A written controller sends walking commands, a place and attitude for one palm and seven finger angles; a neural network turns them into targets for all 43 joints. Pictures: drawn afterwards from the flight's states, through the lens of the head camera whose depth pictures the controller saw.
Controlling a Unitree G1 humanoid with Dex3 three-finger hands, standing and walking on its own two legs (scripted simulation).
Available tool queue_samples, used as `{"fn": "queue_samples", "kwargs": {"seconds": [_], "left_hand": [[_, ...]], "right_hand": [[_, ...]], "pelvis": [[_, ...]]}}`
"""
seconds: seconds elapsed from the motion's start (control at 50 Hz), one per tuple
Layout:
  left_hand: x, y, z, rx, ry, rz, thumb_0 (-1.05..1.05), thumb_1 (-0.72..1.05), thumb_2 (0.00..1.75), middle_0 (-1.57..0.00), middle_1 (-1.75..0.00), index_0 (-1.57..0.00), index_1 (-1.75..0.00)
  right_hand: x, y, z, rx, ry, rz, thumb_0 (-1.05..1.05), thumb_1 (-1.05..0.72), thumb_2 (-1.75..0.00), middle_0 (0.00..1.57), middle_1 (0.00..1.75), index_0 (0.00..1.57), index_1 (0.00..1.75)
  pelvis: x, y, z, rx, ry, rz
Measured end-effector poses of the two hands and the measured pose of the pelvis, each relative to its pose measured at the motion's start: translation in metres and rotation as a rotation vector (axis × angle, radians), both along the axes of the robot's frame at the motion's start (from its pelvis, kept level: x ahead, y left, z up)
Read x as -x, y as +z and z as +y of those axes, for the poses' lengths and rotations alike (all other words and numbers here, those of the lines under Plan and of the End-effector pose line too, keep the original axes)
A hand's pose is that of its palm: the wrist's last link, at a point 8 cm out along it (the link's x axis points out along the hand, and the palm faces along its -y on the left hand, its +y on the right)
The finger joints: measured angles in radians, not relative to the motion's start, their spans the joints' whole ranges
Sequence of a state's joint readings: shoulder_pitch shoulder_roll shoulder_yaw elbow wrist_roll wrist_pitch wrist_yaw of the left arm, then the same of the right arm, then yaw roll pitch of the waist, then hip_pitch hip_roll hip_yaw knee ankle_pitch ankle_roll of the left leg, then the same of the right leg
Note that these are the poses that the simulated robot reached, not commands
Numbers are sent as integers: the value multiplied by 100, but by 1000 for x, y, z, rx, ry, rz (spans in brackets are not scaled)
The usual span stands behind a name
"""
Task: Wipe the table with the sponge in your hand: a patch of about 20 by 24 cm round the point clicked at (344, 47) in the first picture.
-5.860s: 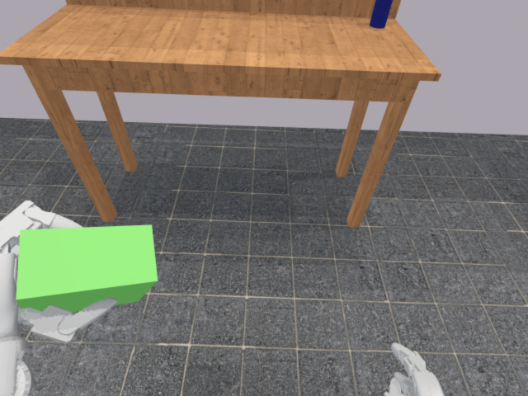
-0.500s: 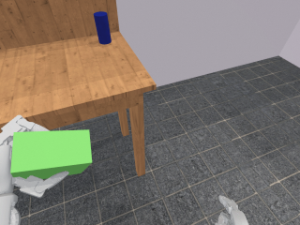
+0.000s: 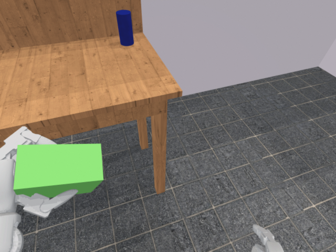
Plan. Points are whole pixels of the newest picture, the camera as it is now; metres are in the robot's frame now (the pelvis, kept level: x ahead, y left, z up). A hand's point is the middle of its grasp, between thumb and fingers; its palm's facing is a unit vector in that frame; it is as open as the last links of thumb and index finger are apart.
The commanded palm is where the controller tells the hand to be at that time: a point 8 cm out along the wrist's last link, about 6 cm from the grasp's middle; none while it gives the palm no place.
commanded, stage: come to a stop and stand still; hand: left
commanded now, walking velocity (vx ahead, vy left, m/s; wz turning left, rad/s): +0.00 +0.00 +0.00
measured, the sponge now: (72, 171) +0.22 +0.20 +0.15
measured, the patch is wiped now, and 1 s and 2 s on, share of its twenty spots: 0.00 0.00 0.00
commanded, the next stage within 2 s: look again from close up in 0.02 s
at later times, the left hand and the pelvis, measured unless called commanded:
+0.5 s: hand (42, 163) +0.25 +0.27 +0.13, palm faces +0.24 -0.87 -0.43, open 10.5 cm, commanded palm +0.19 +0.30 +0.19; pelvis +0.02 +0.03 +0.01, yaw -3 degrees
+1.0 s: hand (59, 119) +0.33 +0.26 +0.17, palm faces +0.39 -0.85 -0.35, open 10.5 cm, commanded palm +0.27 +0.29 +0.19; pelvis +0.09 +0.02 -0.01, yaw -3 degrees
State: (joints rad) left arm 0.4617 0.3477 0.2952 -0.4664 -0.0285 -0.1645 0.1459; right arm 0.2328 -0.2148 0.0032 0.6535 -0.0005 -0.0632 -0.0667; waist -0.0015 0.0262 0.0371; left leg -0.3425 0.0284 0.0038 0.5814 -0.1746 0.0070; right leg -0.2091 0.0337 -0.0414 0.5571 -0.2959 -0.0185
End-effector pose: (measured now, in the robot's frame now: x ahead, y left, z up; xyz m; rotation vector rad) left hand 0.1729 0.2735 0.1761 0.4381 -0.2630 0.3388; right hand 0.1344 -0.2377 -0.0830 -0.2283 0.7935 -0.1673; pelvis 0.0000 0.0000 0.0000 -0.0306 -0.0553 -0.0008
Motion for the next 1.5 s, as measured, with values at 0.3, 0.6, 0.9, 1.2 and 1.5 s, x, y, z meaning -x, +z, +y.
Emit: {"fn": "queue_samples", "kwargs": {"seconds": [0.3,0.6,0.9,1.2,1.5], "left_hand": [[-41,51,49,-123,17,-171,-1,-53,99,-69,-134,-71,-134],[-51,12,58,-45,27,-64,-1,-53,99,-69,-134,-71,-134],[-102,-12,38,-4,-9,-8,-1,-53,100,-69,-134,-71,-134],[-153,12,13,-80,-45,-47,-1,-53,100,-69,-134,-71,-134],[-245,19,40,-107,-109,-190,-1,-53,100,-70,-133,-71,-133]], "right_hand": [[-14,14,27,-61,62,-81,1,-91,-90,20,30,21,30],[-47,31,52,4,128,-87,1,-90,-90,20,30,20,30],[-103,14,38,-31,39,-116,1,-90,-90,20,30,21,30],[-114,-12,7,-54,-25,50,1,-91,-90,20,30,20,30],[-228,1,51,-43,-14,-145,1,-91,-90,20,30,20,30]], "pelvis": [[3,5,17,-7,-44,29],[-26,9,29,-10,-33,45],[-82,-8,24,-18,-39,59],[-132,-5,11,-17,-37,51],[-191,-23,46,-57,-53,-29]]}}
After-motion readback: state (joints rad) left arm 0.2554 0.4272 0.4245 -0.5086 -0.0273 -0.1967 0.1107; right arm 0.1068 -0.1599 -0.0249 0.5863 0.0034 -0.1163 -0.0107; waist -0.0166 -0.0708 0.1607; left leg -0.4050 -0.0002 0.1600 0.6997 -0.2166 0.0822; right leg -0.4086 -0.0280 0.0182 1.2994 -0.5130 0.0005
